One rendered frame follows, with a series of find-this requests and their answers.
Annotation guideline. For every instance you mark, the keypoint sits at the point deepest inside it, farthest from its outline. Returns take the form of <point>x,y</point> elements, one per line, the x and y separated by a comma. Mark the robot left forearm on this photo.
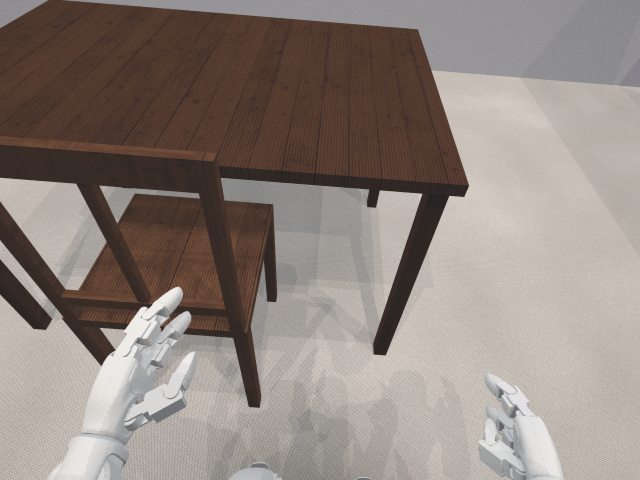
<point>92,457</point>

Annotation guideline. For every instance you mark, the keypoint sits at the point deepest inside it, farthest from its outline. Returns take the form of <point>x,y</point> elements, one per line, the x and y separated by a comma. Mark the table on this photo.
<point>278,100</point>

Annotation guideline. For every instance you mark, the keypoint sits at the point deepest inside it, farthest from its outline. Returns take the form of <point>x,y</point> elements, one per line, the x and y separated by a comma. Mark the left robot hand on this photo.
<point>128,373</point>

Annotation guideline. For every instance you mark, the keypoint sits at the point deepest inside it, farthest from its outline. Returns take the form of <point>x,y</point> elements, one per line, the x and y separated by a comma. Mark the right robot hand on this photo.
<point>526,438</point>

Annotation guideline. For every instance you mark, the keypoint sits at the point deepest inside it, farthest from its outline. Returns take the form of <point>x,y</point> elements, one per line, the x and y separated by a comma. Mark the left robot shin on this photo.
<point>260,465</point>

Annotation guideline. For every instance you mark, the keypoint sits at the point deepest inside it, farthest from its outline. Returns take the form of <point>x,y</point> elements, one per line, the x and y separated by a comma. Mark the chair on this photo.
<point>211,248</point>

